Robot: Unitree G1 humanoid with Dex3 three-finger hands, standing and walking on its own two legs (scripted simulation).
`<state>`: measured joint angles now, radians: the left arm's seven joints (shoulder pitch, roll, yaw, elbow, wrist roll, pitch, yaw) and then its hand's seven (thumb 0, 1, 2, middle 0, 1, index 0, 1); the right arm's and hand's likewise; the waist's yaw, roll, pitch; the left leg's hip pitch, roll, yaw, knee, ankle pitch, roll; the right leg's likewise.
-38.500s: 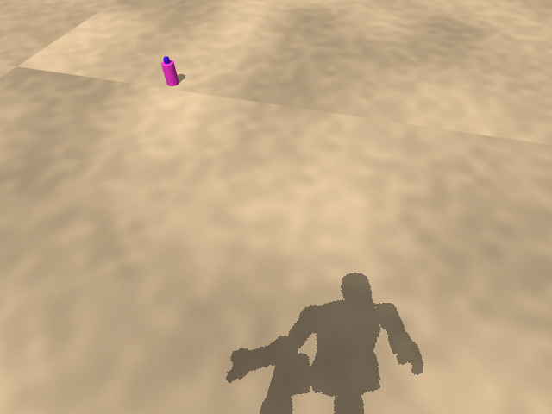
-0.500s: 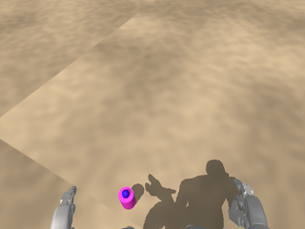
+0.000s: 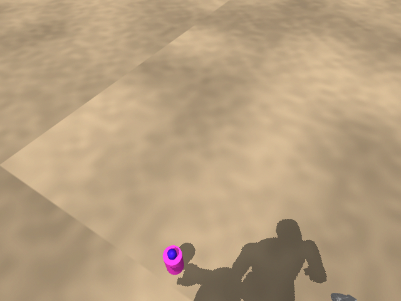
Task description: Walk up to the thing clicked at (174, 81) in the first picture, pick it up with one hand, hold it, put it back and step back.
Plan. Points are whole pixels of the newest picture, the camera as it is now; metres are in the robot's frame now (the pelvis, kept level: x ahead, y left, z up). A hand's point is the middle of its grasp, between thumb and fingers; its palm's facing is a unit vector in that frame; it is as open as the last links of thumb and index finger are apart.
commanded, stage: stand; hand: left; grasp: from the side
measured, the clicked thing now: (173, 259) +0.39 +0.14 -0.66
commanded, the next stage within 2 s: step back in 1.86 s
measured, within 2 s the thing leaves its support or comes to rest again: neither
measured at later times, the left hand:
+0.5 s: hand out of the picture +0.03 +0.24 -0.14, palm faces +0.00 -0.94 -0.35, open 7.4 cm
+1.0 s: hand out of the picture +0.08 +0.23 -0.13, palm faces -0.01 -0.94 -0.34, open 7.4 cm
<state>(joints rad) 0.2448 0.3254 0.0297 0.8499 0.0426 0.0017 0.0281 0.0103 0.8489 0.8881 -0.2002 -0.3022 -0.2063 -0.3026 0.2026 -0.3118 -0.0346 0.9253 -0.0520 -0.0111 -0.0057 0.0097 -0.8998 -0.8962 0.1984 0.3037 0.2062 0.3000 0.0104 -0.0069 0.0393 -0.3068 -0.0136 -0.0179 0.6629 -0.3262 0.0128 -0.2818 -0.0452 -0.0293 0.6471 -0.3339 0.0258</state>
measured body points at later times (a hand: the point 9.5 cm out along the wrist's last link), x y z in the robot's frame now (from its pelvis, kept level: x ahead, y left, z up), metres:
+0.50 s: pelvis -0.01 +0.00 +0.02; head -0.01 -0.01 +0.47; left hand +0.03 +0.29 -0.11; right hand +0.06 -0.29 -0.12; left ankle +0.02 +0.11 -0.72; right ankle +0.01 -0.14 -0.72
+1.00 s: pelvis +0.01 -0.01 +0.02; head +0.01 -0.01 +0.47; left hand +0.08 +0.28 -0.11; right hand +0.07 -0.30 -0.12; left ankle +0.02 +0.11 -0.72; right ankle +0.01 -0.14 -0.72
